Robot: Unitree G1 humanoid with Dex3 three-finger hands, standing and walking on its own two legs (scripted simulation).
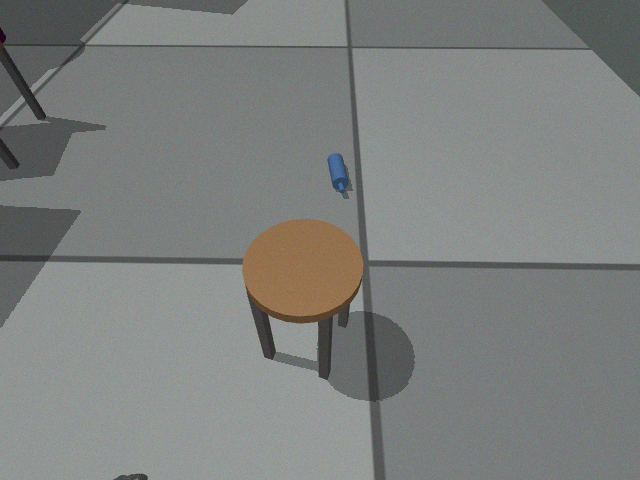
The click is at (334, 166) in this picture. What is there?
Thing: lying bottle
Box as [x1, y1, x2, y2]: [328, 153, 348, 192]
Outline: 333,153 328,157 328,164 332,184 340,192 343,192 348,182 342,157 338,153
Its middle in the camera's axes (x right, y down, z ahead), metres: +0.09 -0.31 +1.87
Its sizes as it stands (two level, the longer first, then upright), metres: 0.243 0.078 0.078
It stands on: the floor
